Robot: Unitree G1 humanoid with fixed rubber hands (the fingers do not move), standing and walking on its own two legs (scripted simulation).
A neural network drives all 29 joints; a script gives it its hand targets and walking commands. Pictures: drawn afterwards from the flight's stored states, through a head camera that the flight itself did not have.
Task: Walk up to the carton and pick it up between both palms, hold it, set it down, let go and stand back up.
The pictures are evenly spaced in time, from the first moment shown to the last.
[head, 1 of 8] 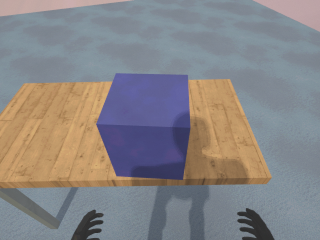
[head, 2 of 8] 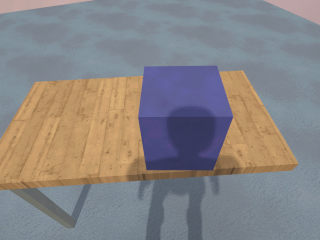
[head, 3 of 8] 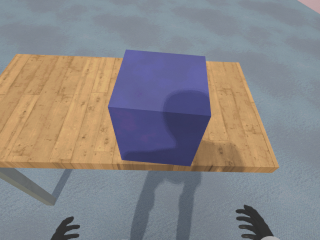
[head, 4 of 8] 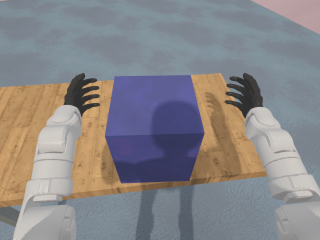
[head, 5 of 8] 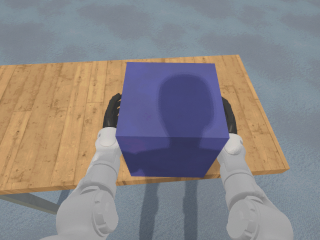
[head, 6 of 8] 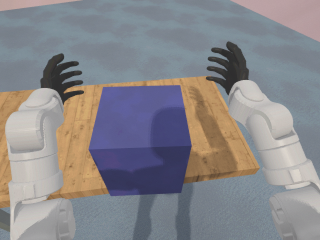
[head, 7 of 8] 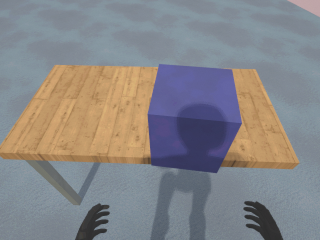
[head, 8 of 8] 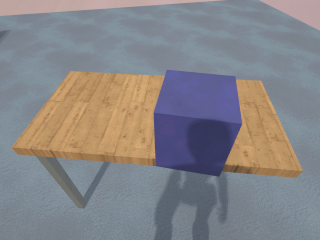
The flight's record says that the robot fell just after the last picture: no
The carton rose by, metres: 0.01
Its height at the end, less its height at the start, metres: +0.00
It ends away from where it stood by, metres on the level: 0.04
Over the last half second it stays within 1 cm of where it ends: yes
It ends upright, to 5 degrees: yes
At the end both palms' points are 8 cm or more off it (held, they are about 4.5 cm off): yes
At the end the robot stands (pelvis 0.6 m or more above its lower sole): yes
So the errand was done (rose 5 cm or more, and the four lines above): no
